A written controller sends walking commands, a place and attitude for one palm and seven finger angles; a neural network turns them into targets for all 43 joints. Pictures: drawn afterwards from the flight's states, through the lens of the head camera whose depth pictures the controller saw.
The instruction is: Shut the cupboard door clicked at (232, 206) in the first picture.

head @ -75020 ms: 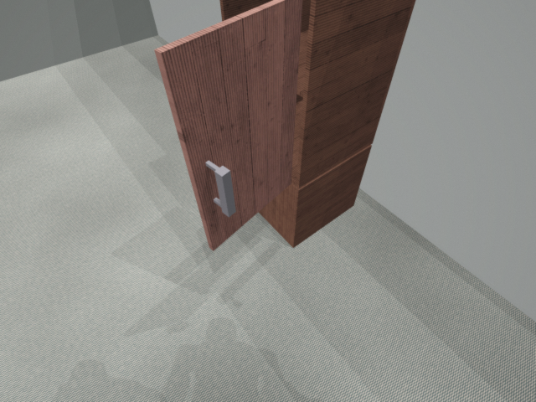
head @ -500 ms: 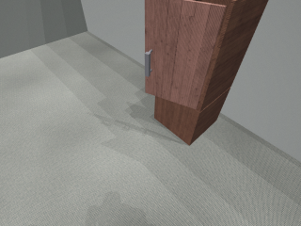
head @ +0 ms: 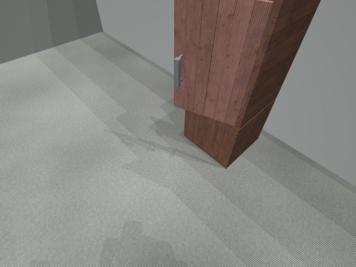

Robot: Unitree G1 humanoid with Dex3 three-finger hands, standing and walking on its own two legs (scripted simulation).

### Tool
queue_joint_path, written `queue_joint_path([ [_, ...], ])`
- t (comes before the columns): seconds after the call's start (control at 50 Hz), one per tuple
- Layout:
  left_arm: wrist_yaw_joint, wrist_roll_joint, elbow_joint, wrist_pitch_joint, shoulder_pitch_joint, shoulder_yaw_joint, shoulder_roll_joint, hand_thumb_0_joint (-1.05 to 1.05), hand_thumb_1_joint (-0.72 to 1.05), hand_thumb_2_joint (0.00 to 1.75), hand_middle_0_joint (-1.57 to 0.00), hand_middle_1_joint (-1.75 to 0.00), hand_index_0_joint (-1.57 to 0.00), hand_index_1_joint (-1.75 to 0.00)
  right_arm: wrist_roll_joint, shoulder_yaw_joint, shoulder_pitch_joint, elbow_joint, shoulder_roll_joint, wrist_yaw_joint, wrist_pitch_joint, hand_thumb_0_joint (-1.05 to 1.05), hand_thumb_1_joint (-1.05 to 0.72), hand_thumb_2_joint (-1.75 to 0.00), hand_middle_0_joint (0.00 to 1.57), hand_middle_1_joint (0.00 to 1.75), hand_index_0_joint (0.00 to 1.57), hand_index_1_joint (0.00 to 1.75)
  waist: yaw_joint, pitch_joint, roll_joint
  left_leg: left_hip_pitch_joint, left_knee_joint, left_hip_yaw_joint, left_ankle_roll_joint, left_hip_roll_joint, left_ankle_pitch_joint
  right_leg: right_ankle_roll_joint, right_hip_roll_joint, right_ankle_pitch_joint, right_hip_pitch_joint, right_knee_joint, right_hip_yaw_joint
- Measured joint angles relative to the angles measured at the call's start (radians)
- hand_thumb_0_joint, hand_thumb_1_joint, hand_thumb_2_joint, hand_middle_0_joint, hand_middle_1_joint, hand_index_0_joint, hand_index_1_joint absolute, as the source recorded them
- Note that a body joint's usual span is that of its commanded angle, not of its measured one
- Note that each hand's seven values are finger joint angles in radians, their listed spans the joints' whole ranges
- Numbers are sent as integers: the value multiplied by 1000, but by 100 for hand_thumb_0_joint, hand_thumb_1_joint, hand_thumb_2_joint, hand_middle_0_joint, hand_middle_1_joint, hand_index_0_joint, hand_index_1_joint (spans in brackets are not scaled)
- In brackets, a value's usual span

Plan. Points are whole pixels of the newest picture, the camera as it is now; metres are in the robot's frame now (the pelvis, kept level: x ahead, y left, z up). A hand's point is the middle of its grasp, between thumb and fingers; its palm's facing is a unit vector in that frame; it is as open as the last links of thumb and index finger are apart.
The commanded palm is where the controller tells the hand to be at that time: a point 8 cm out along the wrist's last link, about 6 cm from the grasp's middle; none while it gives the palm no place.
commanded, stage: look to check the result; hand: left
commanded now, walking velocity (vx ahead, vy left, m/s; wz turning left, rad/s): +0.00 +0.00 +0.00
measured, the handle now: (179, 70) +0.96 +0.04 -0.09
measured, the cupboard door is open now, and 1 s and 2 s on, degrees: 21 21 21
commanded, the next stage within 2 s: walk to a spot facing it in 0.30 s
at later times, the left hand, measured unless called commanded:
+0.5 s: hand out of the picture +0.05 +0.22 -0.17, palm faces +0.00 -0.96 -0.28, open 7.4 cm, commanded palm none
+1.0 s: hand out of the picture +0.01 +0.23 -0.17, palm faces +0.26 -0.93 -0.25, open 7.4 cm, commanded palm none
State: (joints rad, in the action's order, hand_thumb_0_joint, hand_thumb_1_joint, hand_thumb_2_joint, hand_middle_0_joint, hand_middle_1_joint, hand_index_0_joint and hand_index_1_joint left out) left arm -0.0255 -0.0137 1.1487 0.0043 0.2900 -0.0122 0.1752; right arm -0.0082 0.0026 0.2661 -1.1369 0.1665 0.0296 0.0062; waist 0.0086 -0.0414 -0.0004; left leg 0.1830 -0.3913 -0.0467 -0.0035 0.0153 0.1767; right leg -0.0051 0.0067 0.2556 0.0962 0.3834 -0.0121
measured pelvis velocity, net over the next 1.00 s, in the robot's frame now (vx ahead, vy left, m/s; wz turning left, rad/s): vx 0.00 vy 0.01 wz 0.27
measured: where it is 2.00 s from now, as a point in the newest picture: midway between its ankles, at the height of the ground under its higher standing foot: outside the picture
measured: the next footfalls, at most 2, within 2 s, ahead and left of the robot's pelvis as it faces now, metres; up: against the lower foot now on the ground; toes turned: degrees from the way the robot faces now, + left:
right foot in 1.20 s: +0.11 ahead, -0.12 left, +0.00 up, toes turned +24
left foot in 1.66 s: +0.10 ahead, +0.15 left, +0.00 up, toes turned +51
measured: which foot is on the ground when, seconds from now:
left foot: down 0.00-1.00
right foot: down 0.00-0.80, up 0.82-1.00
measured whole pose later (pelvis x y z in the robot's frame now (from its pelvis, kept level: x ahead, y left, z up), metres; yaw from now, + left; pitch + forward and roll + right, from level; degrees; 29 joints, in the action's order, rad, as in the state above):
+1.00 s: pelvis +0.00 +0.01 -0.01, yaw +16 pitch +1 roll -1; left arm 0.00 -0.03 0.94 -0.04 0.18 -0.07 0.24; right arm -0.03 0.03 0.24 -0.96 0.20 0.00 0.03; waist 0.03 -0.09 0.01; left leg 0.33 -0.48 0.05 -0.05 -0.06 0.17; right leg 0.04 -0.04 0.41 0.42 0.99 -0.01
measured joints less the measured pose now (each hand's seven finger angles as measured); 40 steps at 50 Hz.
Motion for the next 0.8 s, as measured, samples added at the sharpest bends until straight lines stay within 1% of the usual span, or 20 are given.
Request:
queue_joint_path([
  [0.44,14,-3,-20,6,-100,-4,78,0,90,89,-20,-30,-20,-30,-1,7,-90,11,85,-12,-4,1,-91,-90,20,30,20,30,4,-9,1,-18,29,-1,-4,-6,-10,5,-6,-14,-21,-36,0],
  [0.5,12,-2,-28,1,-113,-6,87,0,90,89,-20,-30,-20,-30,-2,8,-98,19,94,-13,-1,1,-91,-90,20,30,20,30,7,-9,2,-10,24,6,-4,-10,-9,7,-9,-9,-16,-28,7],
  [0.6,5,-2,-67,-15,-130,-17,80,0,90,89,-20,-30,-20,-30,-4,12,-94,49,85,-17,19,0,-91,-90,20,30,20,30,14,-18,2,43,-39,39,-5,-26,11,8,-23,33,28,46,42],
  [0.68,4,-5,-112,-21,-125,-29,65,0,90,89,-20,-30,-20,-30,-5,21,-84,80,70,-25,37,1,-91,-90,20,30,20,30,13,-34,-5,105,-133,73,-4,-39,42,6,-34,73,59,114,82],
  [0.7,4,-6,-124,-23,-122,-32,61,0,90,89,-20,-30,-21,-30,-6,24,-81,90,67,-27,41,1,-91,-90,20,30,20,30,15,-42,-7,126,-178,69,2,-38,53,6,-36,85,62,133,95],
  [0.74,2,-10,-144,-27,-115,-36,57,0,90,89,-20,-30,-21,-30,-7,32,-74,108,59,-31,51,1,-91,-90,20,30,20,30,19,-57,-6,159,-279,42,15,-28,133,8,-47,113,62,173,124],
  [0.76,1,-13,-152,-29,-112,-39,57,0,90,89,-20,-30,-21,-30,-7,35,-70,116,54,-35,55,1,-91,-90,20,30,20,30,21,-64,0,163,-298,26,19,-22,161,12,-56,129,63,196,137],
  [0.78,1,-14,-159,-32,-108,-40,58,0,90,89,-20,-30,-21,-30,-6,37,-65,126,50,-38,55,1,-91,-90,20,30,20,30,23,-68,7,155,-280,15,20,-15,131,19,-67,149,70,226,149],
  [0.8,2,-13,-164,-36,-107,-43,59,0,90,89,-20,-30,-21,-30,-8,38,-61,136,47,-41,51,1,-91,-90,20,30,20,30,23,-71,18,158,-275,11,-11,-26,111,24,-85,168,89,272,156],
])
